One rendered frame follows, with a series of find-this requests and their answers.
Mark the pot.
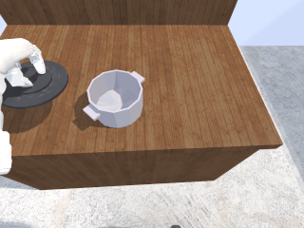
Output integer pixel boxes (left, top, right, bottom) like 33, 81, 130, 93
83, 69, 145, 128

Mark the knob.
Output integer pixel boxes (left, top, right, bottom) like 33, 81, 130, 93
20, 66, 39, 82

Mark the left robot hand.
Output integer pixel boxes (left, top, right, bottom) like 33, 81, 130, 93
0, 38, 46, 87

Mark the robot left forearm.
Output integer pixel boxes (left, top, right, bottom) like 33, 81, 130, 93
0, 46, 14, 130

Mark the robot left upper arm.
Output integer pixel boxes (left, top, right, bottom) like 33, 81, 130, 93
0, 129, 12, 175

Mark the table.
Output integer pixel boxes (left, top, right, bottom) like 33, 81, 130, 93
0, 0, 283, 190

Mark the lid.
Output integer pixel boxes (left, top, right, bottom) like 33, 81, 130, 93
2, 60, 68, 109

